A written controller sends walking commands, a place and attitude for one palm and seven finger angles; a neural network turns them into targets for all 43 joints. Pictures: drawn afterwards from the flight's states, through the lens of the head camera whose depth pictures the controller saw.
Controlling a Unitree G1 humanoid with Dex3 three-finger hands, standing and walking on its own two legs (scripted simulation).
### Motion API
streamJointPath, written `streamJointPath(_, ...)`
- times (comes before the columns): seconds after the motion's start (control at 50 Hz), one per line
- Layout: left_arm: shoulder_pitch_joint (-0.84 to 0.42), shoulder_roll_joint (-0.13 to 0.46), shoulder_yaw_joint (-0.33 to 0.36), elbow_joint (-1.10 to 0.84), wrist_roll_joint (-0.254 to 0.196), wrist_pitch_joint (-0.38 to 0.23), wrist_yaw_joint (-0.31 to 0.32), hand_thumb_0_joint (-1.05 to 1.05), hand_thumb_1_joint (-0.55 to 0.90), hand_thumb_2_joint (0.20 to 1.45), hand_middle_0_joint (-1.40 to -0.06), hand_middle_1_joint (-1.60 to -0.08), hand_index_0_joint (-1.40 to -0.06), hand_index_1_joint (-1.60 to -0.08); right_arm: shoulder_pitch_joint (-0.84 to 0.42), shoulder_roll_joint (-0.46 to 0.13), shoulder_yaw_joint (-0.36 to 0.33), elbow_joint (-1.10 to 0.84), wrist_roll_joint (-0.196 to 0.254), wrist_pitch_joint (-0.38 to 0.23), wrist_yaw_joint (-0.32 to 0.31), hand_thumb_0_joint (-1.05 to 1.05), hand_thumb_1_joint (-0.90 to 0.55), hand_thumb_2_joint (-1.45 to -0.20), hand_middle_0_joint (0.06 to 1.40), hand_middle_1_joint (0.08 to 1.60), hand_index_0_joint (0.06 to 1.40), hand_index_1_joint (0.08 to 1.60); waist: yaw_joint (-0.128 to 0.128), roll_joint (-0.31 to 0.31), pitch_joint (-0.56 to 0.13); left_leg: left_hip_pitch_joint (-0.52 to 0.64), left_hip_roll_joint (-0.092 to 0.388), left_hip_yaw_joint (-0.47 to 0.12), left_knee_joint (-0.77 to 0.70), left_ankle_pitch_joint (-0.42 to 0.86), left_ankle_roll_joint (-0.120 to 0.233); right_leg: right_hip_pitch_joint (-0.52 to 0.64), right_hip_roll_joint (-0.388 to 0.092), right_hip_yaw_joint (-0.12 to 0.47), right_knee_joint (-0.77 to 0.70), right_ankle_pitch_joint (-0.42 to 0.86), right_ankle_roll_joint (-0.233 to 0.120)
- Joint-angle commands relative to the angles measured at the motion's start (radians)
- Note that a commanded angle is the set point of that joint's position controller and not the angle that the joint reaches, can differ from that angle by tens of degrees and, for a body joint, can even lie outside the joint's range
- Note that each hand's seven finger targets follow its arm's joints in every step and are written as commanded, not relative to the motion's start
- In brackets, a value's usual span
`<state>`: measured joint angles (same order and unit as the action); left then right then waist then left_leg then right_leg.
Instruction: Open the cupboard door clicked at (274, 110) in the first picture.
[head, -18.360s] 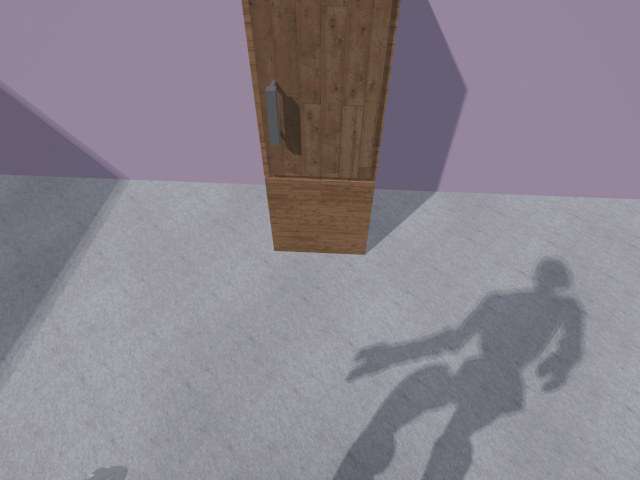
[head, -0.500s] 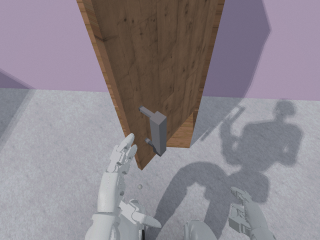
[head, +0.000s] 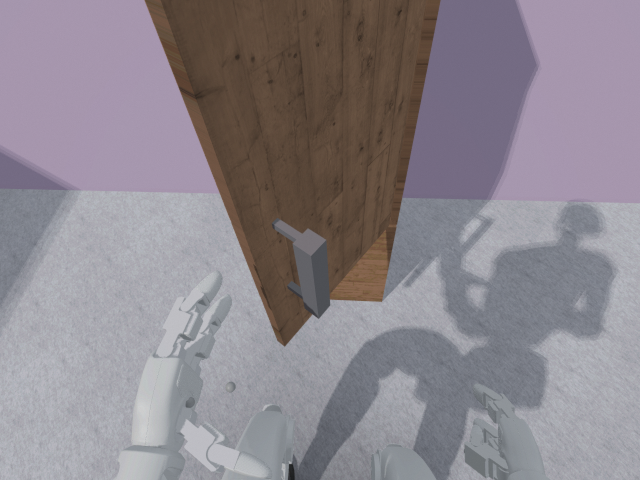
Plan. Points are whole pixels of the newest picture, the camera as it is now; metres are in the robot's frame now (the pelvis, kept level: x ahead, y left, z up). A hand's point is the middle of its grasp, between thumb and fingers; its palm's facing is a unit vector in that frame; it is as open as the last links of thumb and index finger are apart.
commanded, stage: draw the hand back to the body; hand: left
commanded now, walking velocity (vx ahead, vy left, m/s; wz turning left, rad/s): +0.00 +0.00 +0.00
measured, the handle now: (300, 269) +0.37 +0.05 +0.03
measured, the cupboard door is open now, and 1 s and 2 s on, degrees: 55 55 55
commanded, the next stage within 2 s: step back with the hand held close in 1.38 s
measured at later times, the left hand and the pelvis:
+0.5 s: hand (93, 372) +0.20 +0.19 +0.16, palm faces +0.11 -0.95 -0.29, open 14.9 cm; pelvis +0.02 +0.02 +0.09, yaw +0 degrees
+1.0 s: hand out of the picture +0.23 +0.29 +0.28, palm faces +0.44 -0.79 -0.42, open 9.1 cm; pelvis +0.05 +0.03 +0.13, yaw +0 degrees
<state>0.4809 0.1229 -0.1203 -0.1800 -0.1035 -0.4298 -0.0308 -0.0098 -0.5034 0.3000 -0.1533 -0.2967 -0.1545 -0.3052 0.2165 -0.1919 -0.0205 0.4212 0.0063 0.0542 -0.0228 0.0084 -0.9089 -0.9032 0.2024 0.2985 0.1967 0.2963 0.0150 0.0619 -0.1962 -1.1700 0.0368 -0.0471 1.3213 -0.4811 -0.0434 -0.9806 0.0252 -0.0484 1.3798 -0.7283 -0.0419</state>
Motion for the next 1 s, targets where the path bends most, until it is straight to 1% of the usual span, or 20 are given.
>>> streamJointPath(0.0,0.025,0.07,0.06,-0.227,-0.039,-0.018,-0.03,0.0,-0.5,0.3,-0.15,-0.3,-0.15,-0.3,-0.039,-0.107,-0.026,-0.187,0.012,-0.06,-0.032,0.0,-0.9,-0.9,0.2,0.3,0.2,0.3,-0.046,-0.158,-0.179,0.344,-0.035,0.027,-0.178,0.114,0.077,0.126,-0.012,0.069,-0.394,0.401,0.057)
streamJointPath(0.02,0.019,0.077,0.068,-0.23,-0.045,-0.015,-0.04,0.0,-0.5,0.3,-0.15,-0.3,-0.15,-0.3,-0.04,-0.11,-0.024,-0.185,0.013,-0.064,-0.037,0.0,-0.9,-0.9,0.2,0.3,0.2,0.3,-0.044,-0.133,-0.169,0.358,-0.034,0.024,-0.193,0.115,0.078,0.129,-0.009,0.064,-0.402,0.386,0.053)
streamJointPath(0.08,0.042,0.11,0.115,-0.232,-0.075,-0.01,-0.071,0.0,-0.5,0.3,-0.15,-0.3,-0.15,-0.3,-0.037,-0.115,-0.02,-0.187,0.014,-0.075,-0.044,0.0,-0.9,-0.9,0.2,0.3,0.2,0.3,-0.039,-0.126,-0.133,0.388,-0.037,0.023,-0.231,0.113,0.075,0.16,-0.011,0.06,-0.438,0.378,0.054)
streamJointPath(0.14,0.062,0.131,0.139,-0.275,-0.094,-0.009,-0.088,0.0,-0.5,0.3,-0.15,-0.3,-0.15,-0.3,-0.034,-0.116,-0.018,-0.194,0.019,-0.084,-0.044,0.0,-0.9,-0.9,0.2,0.3,0.2,0.3,-0.028,-0.051,-0.119,0.455,-0.038,0.024,-0.281,0.14,0.076,0.183,-0.001,0.031,-0.452,0.374,0.041)
streamJointPath(0.18,0.073,0.148,0.163,-0.291,-0.109,-0.003,-0.095,0.0,-0.5,0.3,-0.15,-0.3,-0.15,-0.3,-0.034,-0.118,-0.018,-0.197,0.023,-0.089,-0.047,0.0,-0.9,-0.9,0.2,0.3,0.2,0.3,-0.025,-0.051,-0.098,0.485,-0.037,0.023,-0.31,0.137,0.075,0.197,0.004,0.028,-0.48,0.368,0.042)
streamJointPath(0.22,0.069,0.162,0.173,-0.332,-0.114,0.002,-0.098,0.0,-0.43,0.33,-0.153,-0.3,-0.153,-0.3,-0.028,-0.122,-0.018,-0.2,0.026,-0.094,-0.047,0.0,-0.9,-0.9,0.2,0.3,0.2,0.3,-0.02,-0.007,-0.109,0.531,-0.034,0.019,-0.346,0.149,0.076,0.211,0.012,0.002,-0.481,0.354,0.035)
streamJointPath(0.28,0.084,0.177,0.196,-0.343,-0.13,0.032,-0.106,0.0,-0.325,0.375,-0.156,-0.3,-0.156,-0.3,-0.029,-0.122,-0.014,-0.202,0.033,-0.102,-0.048,0.0,-0.9,-0.9,0.2,0.3,0.2,0.3,-0.025,-0.002,-0.072,0.565,-0.033,0.017,-0.381,0.144,0.075,0.226,0.016,-0.003,-0.518,0.355,0.037)
streamJointPath(0.3,0.138,0.304,0.201,-0.364,0.009,0.124,-0.001,0.0,-0.29,0.39,-0.158,-0.3,-0.158,-0.3,-0.032,-0.122,-0.006,-0.23,0.039,-0.071,-0.085,0.0,-0.9,-0.9,0.2,0.3,0.2,0.3,0.035,0.006,-0.132,0.646,-0.029,0.034,-0.455,0.167,0.073,0.269,-0.018,0.057,-0.593,0.387,0.02)
streamJointPath(0.32,0.149,0.253,0.186,-0.398,0.019,0.179,0.05,0.0,-0.255,0.405,-0.159,-0.3,-0.159,-0.3,-0.025,-0.11,0.004,-0.246,0.036,-0.063,-0.099,0.0,-0.9,-0.9,0.2,0.3,0.2,0.3,0.011,0.014,-0.095,0.671,-0.029,0.036,-0.481,0.177,0.078,0.287,-0.02,0.04,-0.616,0.385,0.021)
streamJointPath(0.34,0.16,0.225,0.161,-0.403,0.039,0.22,0.08,0.0,-0.22,0.42,-0.16,-0.3,-0.16,-0.3,-0.022,-0.105,0.012,-0.241,0.036,-0.056,-0.106,0.0,-0.9,-0.9,0.2,0.3,0.2,0.3,0.009,0.01,-0.059,0.684,-0.028,0.038,-0.494,0.179,0.08,0.298,-0.018,0.024,-0.628,0.39,0.024)
streamJointPath(0.38,0.141,0.243,0.175,-0.406,0.056,0.276,0.118,0.0,-0.15,0.45,-0.162,-0.3,-0.162,-0.3,-0.029,-0.113,0.019,-0.229,0.032,-0.047,-0.118,0.0,-0.9,-0.9,0.2,0.3,0.2,0.3,-0.002,-0.012,-0.017,0.714,-0.023,0.038,-0.525,0.182,0.083,0.327,-0.017,0.015,-0.67,0.398,0.029)
streamJointPath(0.42,0.107,0.27,0.204,-0.398,0.064,0.305,0.141,0.0,-0.08,0.48,-0.165,-0.3,-0.165,-0.3,-0.038,-0.12,0.027,-0.215,0.026,-0.051,-0.128,0.0,-0.9,-0.9,0.2,0.3,0.2,0.3,-0.006,-0.07,0.012,0.742,-0.022,0.029,-0.564,0.192,0.085,0.369,-0.013,0.005,-0.712,0.402,0.031)
streamJointPath(0.48,0.079,0.29,0.237,-0.415,0.068,0.326,0.163,0.0,0.025,0.525,-0.169,-0.3,-0.169,-0.3,-0.048,-0.123,0.035,-0.194,0.022,-0.072,-0.135,0.0,-0.9,-0.9,0.2,0.3,0.2,0.3,0.0,-0.03,0.019,0.814,-0.023,0.034,-0.61,0.218,0.084,0.423,-0.017,0.004,-0.755,0.431,0.031)
streamJointPath(0.64,0.062,0.315,0.326,-0.434,0.06,0.345,0.179,0.0,0.305,0.645,-0.179,-0.3,-0.179,-0.3,-0.092,-0.125,0.046,-0.128,0.018,-0.13,-0.115,0.0,-0.9,-0.9,0.2,0.3,0.2,0.3,0.019,-0.019,0.062,0.935,-0.025,0.026,-0.726,0.3,0.074,0.565,-0.017,-0.009,-0.845,0.509,0.029)
streamJointPath(0.68,0.039,0.332,0.356,-0.456,0.058,0.339,0.179,0.0,0.375,0.675,-0.181,-0.3,-0.181,-0.3,-0.096,-0.128,0.045,-0.111,0.014,-0.142,-0.108,0.0,-0.9,-0.9,0.2,0.3,0.2,0.3,0.022,0.005,0.062,0.967,-0.025,0.023,-0.752,0.326,0.071,0.593,-0.017,-0.009,-0.863,0.532,0.028)
streamJointPath(0.7,0.042,0.338,0.375,-0.448,0.057,0.339,0.18,0.0,0.41,0.69,-0.182,-0.3,-0.182,-0.3,-0.098,-0.128,0.043,-0.101,0.015,-0.146,-0.105,0.0,-0.9,-0.9,0.2,0.3,0.2,0.3,0.023,-0.018,0.073,0.975,-0.023,0.025,-0.762,0.335,0.07,0.604,-0.015,-0.011,-0.874,0.543,0.03)
streamJointPath(0.8,0.006,0.375,0.462,-0.464,0.046,0.33,0.18,0.0,0.585,0.765,-0.189,-0.3,-0.189,-0.3,-0.117,-0.127,0.038,-0.066,0.012,-0.163,-0.096,0.0,-0.9,-0.9,0.2,0.3,0.2,0.3,0.032,0.006,0.081,1.03,-0.024,0.037,-0.806,0.398,0.067,0.674,-0.017,-0.007,-0.918,0.607,0.031)
streamJointPath(0.92,-0.046,0.427,0.565,-0.444,0.037,0.32,0.185,0.0,0.795,0.855,-0.196,-0.3,-0.196,-0.3,-0.138,-0.133,0.029,-0.026,0.009,-0.175,-0.09,0.0,-0.9,-0.9,0.2,0.3,0.2,0.3,0.042,-0.023,0.094,1.066,-0.025,0.046,-0.844,0.429,0.068,0.733,-0.014,-0.006,-0.965,0.647,0.032)
streamJointPath(0.94,-0.063,0.422,0.569,-0.453,0.036,0.317,0.184,0.0,0.83,0.87,-0.198,-0.3,-0.198,-0.3,-0.143,-0.13,0.028,-0.024,0.011,-0.177,-0.089,0.0,-0.9,-0.9,0.2,0.3,0.2,0.3,0.041,0.01,0.097,1.077,-0.024,0.052,-0.848,0.434,0.067,0.736,-0.018,-0.003,-0.966,0.652,0.033)
streamJointPath(0.98,-0.096,0.45,0.608,-0.461,0.033,0.309,0.187,0.0,0.9,0.9,-0.2,-0.3,-0.2,-0.3,-0.143,-0.132,0.024,-0.012,0.009,-0.182,-0.086,0.0,-0.9,-0.9,0.2,0.3,0.2,0.3,0.044,0.024,0.089,1.094,-0.025,0.052,-0.858,0.445,0.067,0.747,-0.017,-0.004,-0.976,0.662,0.032)
